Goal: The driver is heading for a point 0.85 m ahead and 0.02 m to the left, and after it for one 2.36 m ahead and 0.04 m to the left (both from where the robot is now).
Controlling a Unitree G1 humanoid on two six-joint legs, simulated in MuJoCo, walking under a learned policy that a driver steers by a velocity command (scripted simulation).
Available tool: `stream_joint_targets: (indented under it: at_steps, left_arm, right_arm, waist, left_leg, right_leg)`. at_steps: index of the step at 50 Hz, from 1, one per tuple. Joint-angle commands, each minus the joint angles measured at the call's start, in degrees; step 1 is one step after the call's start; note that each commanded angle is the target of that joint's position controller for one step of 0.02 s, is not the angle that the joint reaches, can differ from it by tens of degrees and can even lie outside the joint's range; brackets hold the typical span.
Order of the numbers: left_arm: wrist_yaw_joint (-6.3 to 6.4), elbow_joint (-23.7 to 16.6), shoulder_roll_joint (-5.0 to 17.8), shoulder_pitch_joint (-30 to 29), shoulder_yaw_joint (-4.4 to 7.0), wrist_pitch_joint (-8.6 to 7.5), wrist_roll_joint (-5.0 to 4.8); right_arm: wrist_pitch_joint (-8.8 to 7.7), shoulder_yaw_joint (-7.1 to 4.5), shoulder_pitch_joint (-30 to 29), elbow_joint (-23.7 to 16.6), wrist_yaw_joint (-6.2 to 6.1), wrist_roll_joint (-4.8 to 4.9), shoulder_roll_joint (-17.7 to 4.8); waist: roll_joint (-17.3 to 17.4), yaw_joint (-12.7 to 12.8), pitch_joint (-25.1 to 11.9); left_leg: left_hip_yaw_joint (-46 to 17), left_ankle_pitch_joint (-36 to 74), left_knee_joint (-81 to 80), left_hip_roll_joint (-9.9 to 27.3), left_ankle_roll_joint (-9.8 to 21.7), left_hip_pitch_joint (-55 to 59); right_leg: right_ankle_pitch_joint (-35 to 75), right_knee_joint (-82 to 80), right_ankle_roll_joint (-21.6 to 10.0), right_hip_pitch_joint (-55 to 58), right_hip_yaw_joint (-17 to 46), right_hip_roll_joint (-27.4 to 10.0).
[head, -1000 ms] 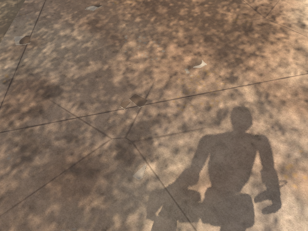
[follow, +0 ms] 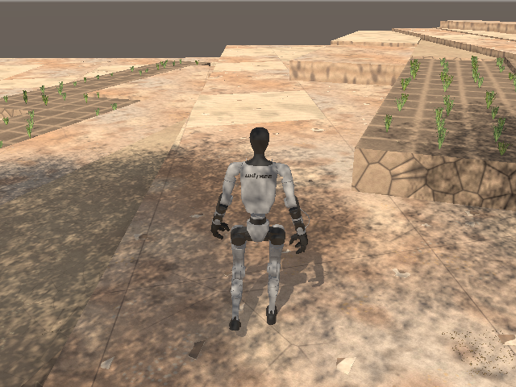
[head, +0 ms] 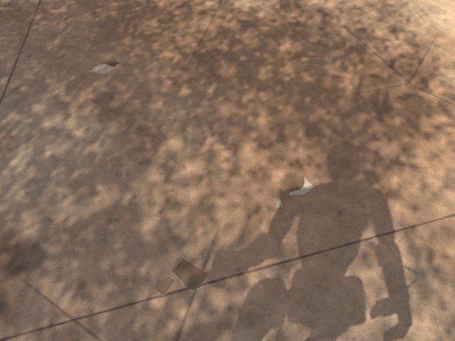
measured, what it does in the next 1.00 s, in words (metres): walks ahead: left foot, then right foot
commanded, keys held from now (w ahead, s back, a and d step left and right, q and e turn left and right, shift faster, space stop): w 1.00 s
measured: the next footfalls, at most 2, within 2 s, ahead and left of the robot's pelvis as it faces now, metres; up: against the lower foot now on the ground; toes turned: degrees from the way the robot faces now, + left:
left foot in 0.44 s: +0.42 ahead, +0.15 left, +0.00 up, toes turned +3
right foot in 0.98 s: +0.75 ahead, -0.09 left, +0.00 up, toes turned -2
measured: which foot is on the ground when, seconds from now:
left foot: up 0.00-0.42, down 0.44-1.00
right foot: down 0.00-0.44, up 0.46-0.96, down 0.98-1.00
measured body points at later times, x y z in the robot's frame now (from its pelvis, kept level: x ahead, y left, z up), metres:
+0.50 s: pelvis +0.28 +0.06 -0.01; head +0.32 +0.07 +0.44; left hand +0.27 +0.33 -0.15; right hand +0.47 -0.19 -0.11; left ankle +0.38 +0.15 -0.73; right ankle +0.11 -0.09 -0.67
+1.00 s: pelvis +0.57 +0.02 -0.01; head +0.60 +0.02 +0.44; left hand +0.78 +0.26 -0.11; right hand +0.53 -0.25 -0.15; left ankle +0.39 +0.15 -0.72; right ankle +0.70 -0.08 -0.73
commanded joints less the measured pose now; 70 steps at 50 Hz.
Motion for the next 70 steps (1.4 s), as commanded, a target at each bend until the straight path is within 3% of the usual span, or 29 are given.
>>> stream_joint_targets:
  at_steps: [1,3,8,12,16,19,21,22,23,24,25,26,27,29,31,38,44,47,49,50,51,52,53,55,57,60,63,67,70]
  left_arm:
    - [0.15,-1.1,5.1,3.7,0.83,-0.7,1.21]
    - [0.17,-0.4,5.3,4.5,0.83,-0.93,0.83]
    - [1.77,1.3,8.1,8.5,1.42,-0.6,0.49]
    - [2.16,2.7,8.4,12.1,1.39,-0.28,-0.13]
    - [2.29,4.9,8.9,15.9,1.72,0.73,-0.53]
    - [2.64,5.2,10.1,14.9,2.29,1.63,-0.71]
    - [2.74,4.5,9.5,12.6,2.01,2.21,-0.74]
    - [2.81,3.3,7.7,13.0,1.11,2.28,0.03]
    - [2.11,2.9,0.4,20.0,-1.03,1.05,0.37]
    - [1.79,3.5,4.3,17.1,-0.26,-0.41,-0.46]
    - [1.54,1.7,7.9,11.7,0.81,-1.28,-2.08]
    - [1.86,1.0,8.0,8.5,0.8,-1.54,-2.24]
    - [2.31,0.9,7.7,6.9,1.17,-1.28,-1.45]
    - [2.61,1.5,5.8,9.2,1.38,0.27,-0.94]
    - [2.71,1.3,4.4,8.9,1.28,1.26,-0.72]
    - [1.98,-2.7,3.3,-3.9,0.93,0.99,-0.14]
    - [0.09,-6.0,3.4,-12.8,0.0,0.28,-0.81]
    - [-0.58,-5.9,5.7,-9.4,0.72,-0.21,-0.89]
    - [-0.14,-1.3,10.0,5.6,3.06,-0.25,-0.46]
    - [0.46,0.8,14.4,16.1,4.23,-0.08,0.23]
    - [0.03,2.1,16.8,18.1,4.5,0.14,-0.07]
    - [0.02,1.5,11.3,16.9,2.85,0.03,-0.57]
    - [0.29,0.5,9.2,12.0,2.18,-0.2,-0.53]
    - [0.22,-1.2,6.7,3.6,1.2,-0.45,0.9]
    - [-0.01,-0.4,4.7,2.7,0.54,-0.74,1.62]
    - [1.01,1.0,6.5,2.9,0.62,-0.7,1.56]
    - [1.99,1.5,7.7,2.7,0.69,0.24,1.26]
    - [2.26,3.8,8.0,5.5,0.51,1.36,0.84]
    - [2.52,4.6,7.6,4.2,0.32,2.31,-0.02]
  right_arm:
    - [-0.98,-1.74,-2.1,-4.3,-0.38,-0.25,-6.0]
    - [0.31,-1.6,-1.0,-4.1,-0.49,-0.36,-3.8]
    - [0.82,-1.59,-9.8,-7.1,-0.35,-1.41,-3.4]
    - [0.37,-0.77,-17.6,-9.1,0.49,-0.98,-2.2]
    - [-0.02,-0.32,-23.0,-11.3,1.7,-0.49,-2.7]
    - [-0.55,-0.89,-20.9,-11.7,2.48,-0.34,-4.9]
    - [-0.65,-2.97,-7.9,-7.8,2.19,-0.68,-8.5]
    - [-0.59,-4.29,2.9,-5.2,1.67,-1.39,-12.5]
    - [-0.2,-5.32,8.0,-3.7,1.67,-1.46,-17.1]
    - [-0.19,-3.63,7.8,-4.0,1.8,-1.09,-12.0]
    - [-0.43,-2.8,2.8,-4.8,1.68,-0.91,-9.6]
    - [-0.56,-2.25,-2.1,-6.1,1.63,-1.19,-8.1]
    - [-0.69,-1.75,-5.5,-6.5,1.79,-1.79,-6.3]
    - [-1.05,-1.14,-7.3,-6.2,2.04,-2.45,-4.3]
    - [-1.32,-1.4,-5.8,-5.4,1.68,-2.06,-5.6]
    - [-0.78,-1.61,0.3,-3.3,-0.19,-1.42,-7.6]
    - [0.59,-2.03,6.0,-0.5,-0.5,-0.83,-8.5]
    - [1.42,-2.62,4.6,-0.5,-0.8,-0.64,-9.7]
    - [1.95,-2.12,2.6,-1.3,-0.85,-0.64,-8.5]
    - [1.94,-1.11,3.8,-2.6,-0.9,-1.82,-6.4]
    - [0.56,0.92,10.7,-2.6,-0.14,-1.65,1.2]
    - [-0.82,-0.43,6.0,-2.4,0.2,-0.33,-5.2]
    - [-1.69,-1.14,0.5,-4.3,0.39,0.97,-7.6]
    - [-1.52,-1.62,-3.1,-4.5,-0.53,-0.19,-7.2]
    - [0.12,-1.68,0.4,-3.6,-0.85,-0.7,-4.8]
    - [1.56,-1.39,-0.8,-4.3,-1.27,-1.42,-2.9]
    - [1.92,-0.67,-5.7,-5.4,-0.99,-1.8,-1.9]
    - [2.31,-0.7,-10.7,-6.3,-0.63,-1.48,-3.3]
    - [2.09,-1.02,-10.6,-6.1,-0.33,-2.14,-4.4]
  waist:
    - [-4.8,1.3,-5.0]
    - [-5.1,0.0,-3.9]
    - [-3.6,1.3,-0.4]
    - [-4.0,3.8,1.4]
    - [-4.2,5.2,3.1]
    - [-5.7,2.6,1.5]
    - [-5.8,-4.2,-6.2]
    - [-1.1,-7.6,-14.4]
    - [13.7,-4.5,-22.1]
    - [11.5,-6.1,-23.3]
    - [9.0,-5.3,-14.9]
    - [4.7,-3.7,-9.8]
    - [2.4,-2.0,-5.9]
    - [4.7,1.1,-4.4]
    - [4.1,1.8,-3.1]
    - [2.6,-1.2,0.6]
    - [2.4,-3.7,3.5]
    - [4.0,-0.5,1.1]
    - [3.4,6.8,-8.1]
    - [-4.0,9.4,-16.9]
    - [-19.2,5.0,-23.3]
    - [-12.7,7.3,-20.7]
    - [-10.4,6.7,-12.9]
    - [-3.5,2.8,-4.9]
    - [-4.8,-0.5,-5.2]
    - [-4.9,-2.0,-4.5]
    - [-5.3,-0.8,-5.5]
    - [-5.5,1.5,-5.6]
    - [-5.1,0.0,-4.9]
  left_leg:
    - [-2.9,7.2,2.0,6.9,0.7,-17.5]
    - [-2.5,8.1,-2.0,7.8,0.1,-15.7]
    - [-1.3,22.0,-17.1,7.9,-2.4,-21.7]
    - [1.5,30.8,-29.5,5.1,-2.4,-18.3]
    - [1.4,28.1,-35.1,4.0,-1.2,-20.0]
    - [2.1,21.7,-37.2,2.5,1.0,-15.4]
    - [5.2,21.2,-38.6,-1.1,3.6,3.0]
    - [-3.4,22.4,-36.3,6.6,6.8,20.9]
    - [-30.8,10.8,-41.9,20.0,16.3,41.3]
    - [-39.6,4.9,-48.5,20.5,15.6,41.7]
    - [-31.4,4.6,-49.3,18.8,12.7,34.9]
    - [-24.2,9.0,-50.5,16.7,11.2,26.1]
    - [-18.9,13.5,-52.4,14.7,10.4,18.0]
    - [-13.2,17.1,-55.7,12.0,9.6,10.0]
    - [-10.2,19.4,-58.1,11.6,10.4,7.5]
    - [-2.7,24.6,-60.3,9.4,8.7,10.6]
    - [-1.9,26.3,-56.9,12.8,8.3,20.0]
    - [-1.8,38.8,-51.2,14.3,6.7,23.6]
    - [1.9,51.6,-34.1,9.8,4.1,19.0]
    - [4.6,34.0,-15.2,6.0,2.0,6.2]
    - [1.6,-6.0,2.8,-5.1,-1.2,-15.8]
    - [-5.6,-8.8,9.2,-2.3,-0.1,-22.2]
    - [-4.3,-3.7,9.8,0.6,0.9,-25.9]
    - [-2.1,3.8,4.6,4.8,0.0,-20.1]
    - [-2.2,4.2,0.9,5.9,-0.8,-12.5]
    - [-0.9,8.6,-8.3,5.5,-2.7,-11.3]
    - [0.8,19.0,-22.1,4.4,-3.3,-7.3]
    - [0.9,23.7,-30.8,2.7,-3.0,-4.9]
    - [1.3,23.3,-37.6,1.7,-1.1,-1.4]
  right_leg:
    - [3.8,-17.1,-9.6,17.3,20.6,-15.7]
    - [5.4,-19.9,-10.2,13.7,17.3,-14.9]
    - [9.7,-23.0,-9.6,14.1,11.1,-13.5]
    - [9.3,-23.3,-7.7,14.9,6.5,-11.5]
    - [10.3,-20.3,-7.5,22.7,6.8,-14.7]
    - [19.8,-15.4,-6.0,27.1,7.1,-16.8]
    - [35.3,-0.7,-3.6,24.7,3.9,-13.2]
    - [24.2,15.7,-1.7,13.9,1.5,-9.9]
    - [-8.8,37.6,2.5,-10.0,1.3,1.0]
    - [-24.6,45.0,1.6,-16.8,10.0,0.8]
    - [-21.2,47.4,0.5,-21.7,9.9,-2.4]
    - [-15.7,45.2,0.1,-20.8,8.1,-5.7]
    - [-11.6,41.6,0.2,-18.3,7.3,-7.7]
    - [-7.7,37.1,0.4,-11.8,7.8,-9.9]
    - [-5.6,33.3,1.3,-11.9,7.1,-10.5]
    - [13.5,11.3,3.5,-16.1,5.1,-8.8]
    - [11.3,1.6,2.0,-17.0,3.9,-6.6]
    - [5.0,-0.4,-0.3,-10.4,2.6,-4.4]
    - [5.9,-1.1,-3.3,11.3,0.4,-1.7]
    - [6.5,0.6,-7.0,29.5,13.7,-12.9]
    - [-6.2,-7.6,-15.9,46.1,41.4,-24.0]
    - [-13.2,-11.6,-13.6,44.3,43.3,-22.3]
    - [-11.2,-12.5,-11.2,37.1,34.9,-20.7]
    - [12.8,-14.2,-10.0,20.2,22.4,-17.5]
    - [28.8,-14.8,-9.7,13.5,15.0,-15.3]
    - [39.7,-15.6,-10.3,10.0,8.6,-14.0]
    - [39.8,-15.4,-8.4,9.4,3.5,-11.1]
    - [33.7,-14.3,-7.8,13.5,4.2,-11.9]
    - [27.6,-9.0,-6.1,14.9,5.7,-12.2]
Velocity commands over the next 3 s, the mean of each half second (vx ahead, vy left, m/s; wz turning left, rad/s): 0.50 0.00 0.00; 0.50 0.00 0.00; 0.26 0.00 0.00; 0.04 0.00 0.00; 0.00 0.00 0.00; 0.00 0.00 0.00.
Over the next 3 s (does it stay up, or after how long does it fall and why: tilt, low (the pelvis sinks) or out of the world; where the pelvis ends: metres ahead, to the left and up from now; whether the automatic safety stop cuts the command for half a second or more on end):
stays up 0.79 0.03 0.00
